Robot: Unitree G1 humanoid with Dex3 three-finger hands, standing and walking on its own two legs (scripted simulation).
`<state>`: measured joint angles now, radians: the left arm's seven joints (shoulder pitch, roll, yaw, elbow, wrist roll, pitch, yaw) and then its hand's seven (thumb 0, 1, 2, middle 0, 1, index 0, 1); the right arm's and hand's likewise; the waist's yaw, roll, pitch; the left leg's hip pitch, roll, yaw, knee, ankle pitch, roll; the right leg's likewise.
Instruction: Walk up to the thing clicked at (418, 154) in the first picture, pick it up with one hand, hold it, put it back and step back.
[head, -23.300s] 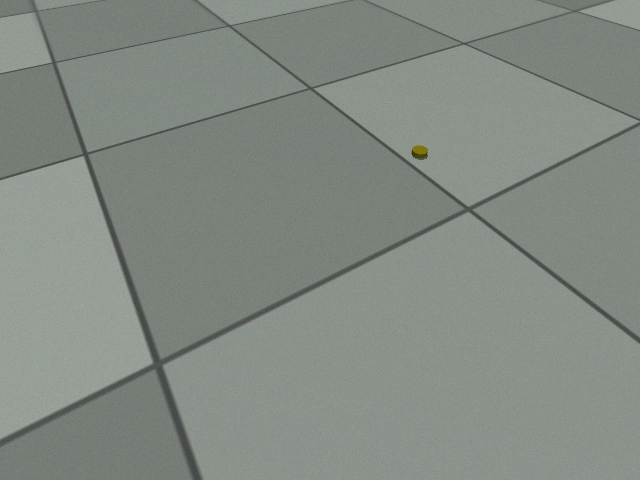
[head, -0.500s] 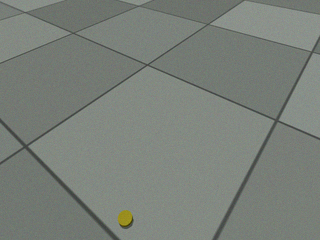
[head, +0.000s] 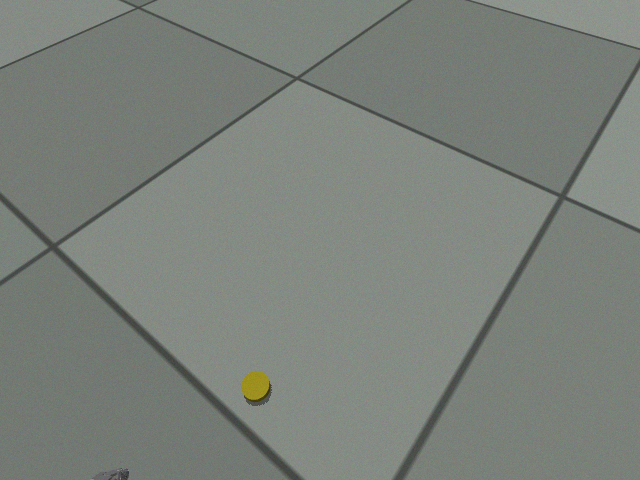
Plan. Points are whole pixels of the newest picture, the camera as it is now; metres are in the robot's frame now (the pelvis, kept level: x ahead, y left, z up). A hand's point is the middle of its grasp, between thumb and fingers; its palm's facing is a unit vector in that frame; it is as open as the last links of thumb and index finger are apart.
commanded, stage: walk up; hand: left
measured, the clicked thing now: (255, 386) +0.46 +0.23 -0.76
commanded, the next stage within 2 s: none
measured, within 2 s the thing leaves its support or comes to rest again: neither
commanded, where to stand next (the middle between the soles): +0.06 +0.00 m, yaw -2 degrees
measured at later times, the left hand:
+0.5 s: hand out of the picture +0.02 +0.30 -0.17, palm faces -0.11 -0.92 -0.37, open 7.4 cm
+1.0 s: hand out of the picture -0.10 +0.29 -0.17, palm faces -0.03 -0.94 -0.35, open 7.4 cm
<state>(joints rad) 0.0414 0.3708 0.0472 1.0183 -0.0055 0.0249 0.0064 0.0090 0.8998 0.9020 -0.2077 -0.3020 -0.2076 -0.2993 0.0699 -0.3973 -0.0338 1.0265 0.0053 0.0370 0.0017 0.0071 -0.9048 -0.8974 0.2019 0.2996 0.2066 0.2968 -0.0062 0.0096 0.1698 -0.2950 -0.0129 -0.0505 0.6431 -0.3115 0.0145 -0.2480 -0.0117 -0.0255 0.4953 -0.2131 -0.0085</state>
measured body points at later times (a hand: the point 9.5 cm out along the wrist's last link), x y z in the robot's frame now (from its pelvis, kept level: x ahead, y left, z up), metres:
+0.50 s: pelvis -0.10 +0.04 -0.01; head -0.02 +0.06 +0.43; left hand +0.03 +0.35 -0.15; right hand -0.03 -0.27 -0.12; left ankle -0.05 +0.15 -0.74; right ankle -0.13 -0.09 -0.71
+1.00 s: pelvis -0.24 +0.04 -0.01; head -0.18 +0.06 +0.43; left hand -0.10 +0.34 -0.14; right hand -0.17 -0.28 -0.12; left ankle -0.24 +0.16 -0.74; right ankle -0.19 -0.09 -0.69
